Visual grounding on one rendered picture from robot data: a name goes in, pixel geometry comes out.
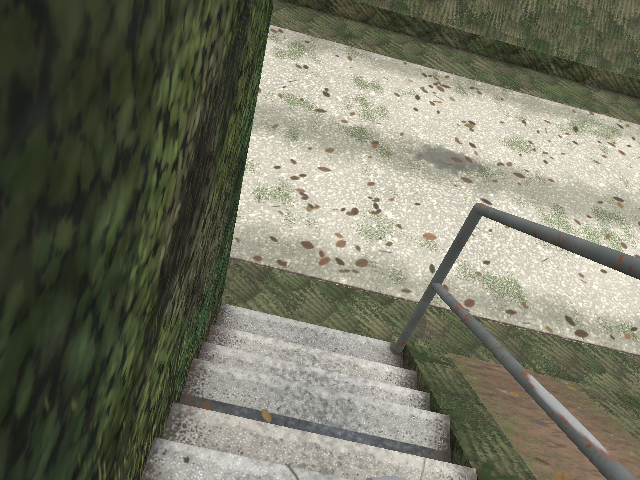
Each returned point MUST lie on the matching stairs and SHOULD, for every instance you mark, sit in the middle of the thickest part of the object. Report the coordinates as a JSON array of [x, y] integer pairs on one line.
[[272, 398]]

